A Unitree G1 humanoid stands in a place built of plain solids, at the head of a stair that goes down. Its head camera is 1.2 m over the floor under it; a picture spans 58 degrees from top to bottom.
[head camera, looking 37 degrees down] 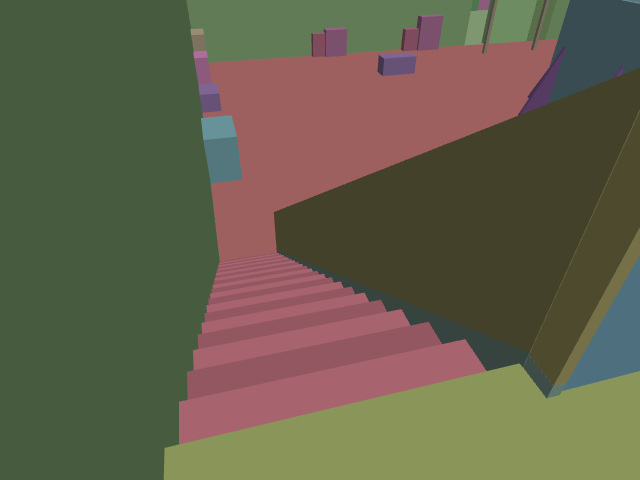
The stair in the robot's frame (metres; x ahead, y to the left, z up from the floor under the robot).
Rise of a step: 0.19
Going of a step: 0.28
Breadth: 1.15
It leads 15 degrees to the left of straight ahead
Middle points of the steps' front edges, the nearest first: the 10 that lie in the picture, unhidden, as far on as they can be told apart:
0.77 -0.11 0.00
1.03 -0.05 -0.19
1.30 0.02 -0.38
1.57 0.09 -0.58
1.84 0.16 -0.77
2.10 0.23 -0.96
2.37 0.30 -1.15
2.64 0.37 -1.34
2.91 0.44 -1.54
3.18 0.51 -1.73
